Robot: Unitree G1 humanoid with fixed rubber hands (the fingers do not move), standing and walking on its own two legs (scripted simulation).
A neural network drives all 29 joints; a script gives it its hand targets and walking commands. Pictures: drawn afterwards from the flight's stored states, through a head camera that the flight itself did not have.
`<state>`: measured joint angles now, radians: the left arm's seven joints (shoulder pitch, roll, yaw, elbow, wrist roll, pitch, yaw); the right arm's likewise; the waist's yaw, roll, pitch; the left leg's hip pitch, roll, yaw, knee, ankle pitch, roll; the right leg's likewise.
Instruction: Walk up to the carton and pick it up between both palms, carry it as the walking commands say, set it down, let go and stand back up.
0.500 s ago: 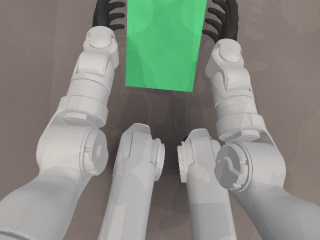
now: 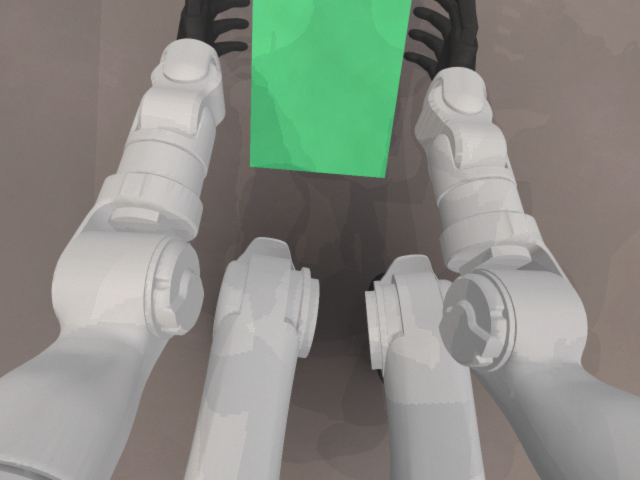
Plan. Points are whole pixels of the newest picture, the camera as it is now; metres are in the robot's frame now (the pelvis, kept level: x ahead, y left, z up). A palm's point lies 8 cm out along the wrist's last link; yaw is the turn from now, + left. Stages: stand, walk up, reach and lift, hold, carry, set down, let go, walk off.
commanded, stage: set down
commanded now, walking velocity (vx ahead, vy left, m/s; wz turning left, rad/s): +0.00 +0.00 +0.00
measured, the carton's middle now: (326, 54) +0.54 +0.05 -0.28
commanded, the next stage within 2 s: none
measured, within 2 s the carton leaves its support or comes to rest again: rests again in 1.68 s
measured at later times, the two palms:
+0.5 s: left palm (199, 43) +0.51 +0.18 -0.18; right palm (453, 66) +0.52 -0.08 -0.17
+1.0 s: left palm (204, 39) +0.52 +0.18 -0.19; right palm (451, 56) +0.53 -0.08 -0.19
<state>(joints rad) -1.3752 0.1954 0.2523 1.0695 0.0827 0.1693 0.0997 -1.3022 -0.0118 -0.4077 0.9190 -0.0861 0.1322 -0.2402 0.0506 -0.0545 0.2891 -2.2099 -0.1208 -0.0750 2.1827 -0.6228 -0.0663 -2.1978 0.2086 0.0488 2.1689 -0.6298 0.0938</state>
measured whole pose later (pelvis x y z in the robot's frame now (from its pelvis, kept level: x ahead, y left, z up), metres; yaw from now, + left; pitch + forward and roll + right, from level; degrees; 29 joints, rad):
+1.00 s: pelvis +0.01 +0.00 -0.01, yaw +0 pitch +38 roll -2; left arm -1.37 0.19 0.37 1.06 0.17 0.12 0.02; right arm -1.36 -0.04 -0.47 1.00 -0.18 0.10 -0.10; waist 0.04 -0.05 0.29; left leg -2.25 -0.08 -0.04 2.23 -0.65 -0.03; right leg -2.23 0.16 0.03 2.21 -0.66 0.07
